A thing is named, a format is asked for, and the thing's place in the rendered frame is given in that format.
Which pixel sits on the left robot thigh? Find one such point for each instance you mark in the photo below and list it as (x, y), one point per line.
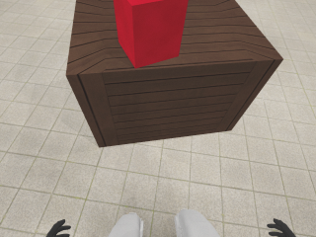
(129, 225)

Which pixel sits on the pedestal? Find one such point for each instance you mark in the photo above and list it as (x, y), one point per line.
(223, 64)

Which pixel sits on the carton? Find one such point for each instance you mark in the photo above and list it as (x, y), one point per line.
(150, 31)

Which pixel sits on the right robot thigh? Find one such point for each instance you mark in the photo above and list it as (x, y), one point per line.
(191, 223)

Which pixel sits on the robot right hand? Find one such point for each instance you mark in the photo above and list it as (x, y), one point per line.
(279, 225)

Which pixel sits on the robot thigh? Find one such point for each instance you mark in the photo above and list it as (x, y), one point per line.
(191, 223)
(129, 225)

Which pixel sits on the robot left hand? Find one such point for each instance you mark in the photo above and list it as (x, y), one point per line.
(57, 227)

